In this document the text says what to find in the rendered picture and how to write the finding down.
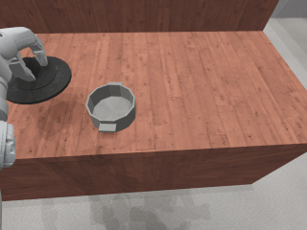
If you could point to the table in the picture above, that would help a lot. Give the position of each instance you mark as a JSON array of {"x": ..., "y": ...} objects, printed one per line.
[{"x": 216, "y": 104}]

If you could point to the knob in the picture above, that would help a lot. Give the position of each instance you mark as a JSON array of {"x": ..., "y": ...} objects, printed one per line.
[{"x": 32, "y": 64}]

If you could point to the pot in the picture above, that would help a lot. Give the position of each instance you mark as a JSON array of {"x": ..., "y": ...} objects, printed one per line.
[{"x": 112, "y": 107}]

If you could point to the lid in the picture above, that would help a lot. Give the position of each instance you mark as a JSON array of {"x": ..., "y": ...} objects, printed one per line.
[{"x": 51, "y": 80}]

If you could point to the robot left upper arm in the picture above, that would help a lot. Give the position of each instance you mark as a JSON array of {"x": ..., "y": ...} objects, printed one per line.
[{"x": 7, "y": 152}]

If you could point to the robot left hand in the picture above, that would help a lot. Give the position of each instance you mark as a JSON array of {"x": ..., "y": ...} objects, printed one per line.
[{"x": 24, "y": 38}]

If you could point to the left robot forearm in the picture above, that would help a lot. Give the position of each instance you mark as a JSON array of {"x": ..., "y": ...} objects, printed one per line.
[{"x": 8, "y": 50}]

